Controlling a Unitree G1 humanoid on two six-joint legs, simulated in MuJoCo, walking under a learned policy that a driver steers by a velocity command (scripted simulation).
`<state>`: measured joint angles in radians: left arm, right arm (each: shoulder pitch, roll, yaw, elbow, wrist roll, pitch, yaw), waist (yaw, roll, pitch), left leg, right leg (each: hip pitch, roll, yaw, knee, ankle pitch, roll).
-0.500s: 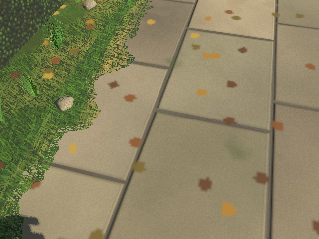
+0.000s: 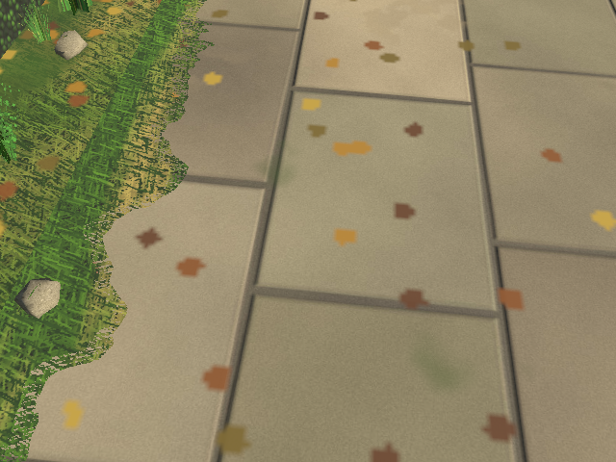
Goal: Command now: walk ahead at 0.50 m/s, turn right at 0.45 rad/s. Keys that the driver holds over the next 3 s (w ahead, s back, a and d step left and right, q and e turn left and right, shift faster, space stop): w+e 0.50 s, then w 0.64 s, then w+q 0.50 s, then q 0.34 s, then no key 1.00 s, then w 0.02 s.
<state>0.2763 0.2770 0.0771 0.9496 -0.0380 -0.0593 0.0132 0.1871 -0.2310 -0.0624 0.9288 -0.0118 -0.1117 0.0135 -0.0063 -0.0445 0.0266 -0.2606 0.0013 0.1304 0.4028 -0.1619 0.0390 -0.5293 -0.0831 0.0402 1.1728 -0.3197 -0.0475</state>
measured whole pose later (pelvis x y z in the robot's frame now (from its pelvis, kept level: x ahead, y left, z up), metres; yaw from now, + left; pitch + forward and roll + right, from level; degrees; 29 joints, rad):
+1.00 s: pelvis +0.57 -0.12 -0.01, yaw -23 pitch +2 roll +1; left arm 0.32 0.27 0.06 0.83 -0.02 -0.07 0.00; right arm 0.16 -0.26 -0.06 0.81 0.00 -0.11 0.03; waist 0.00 -0.02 0.02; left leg -0.36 -0.04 0.05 0.48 -0.15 0.06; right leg -0.38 0.01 0.06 1.18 -0.39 -0.04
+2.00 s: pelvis +1.02 -0.26 -0.02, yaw +2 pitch +3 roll -1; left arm 0.13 0.31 0.06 0.78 0.00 -0.04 0.02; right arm 0.15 -0.30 -0.08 0.65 0.00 -0.01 0.02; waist 0.00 -0.01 0.08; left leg -0.48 -0.07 0.00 0.54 -0.11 0.08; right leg -0.49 -0.03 0.03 1.24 -0.50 0.05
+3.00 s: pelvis +1.12 -0.32 -0.01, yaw +8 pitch -1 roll +0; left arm 0.19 0.23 0.02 0.87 0.01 -0.02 0.01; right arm 0.19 -0.22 -0.05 0.78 -0.01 0.02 -0.03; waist 0.01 0.00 0.03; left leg -0.26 -0.04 -0.11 0.55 -0.27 -0.01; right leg -0.19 0.01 0.00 0.54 -0.33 -0.01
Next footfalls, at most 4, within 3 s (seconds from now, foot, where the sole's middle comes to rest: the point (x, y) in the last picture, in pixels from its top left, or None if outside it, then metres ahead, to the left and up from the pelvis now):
0.36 right None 0.34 -0.17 -0.78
0.88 left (341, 368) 0.70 -0.07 -0.78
1.38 right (468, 309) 0.86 -0.40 -0.78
1.86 left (375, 220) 1.16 -0.19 -0.78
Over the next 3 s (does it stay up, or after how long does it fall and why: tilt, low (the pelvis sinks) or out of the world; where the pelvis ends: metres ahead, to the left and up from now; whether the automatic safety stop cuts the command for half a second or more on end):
stays up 1.12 -0.32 -0.01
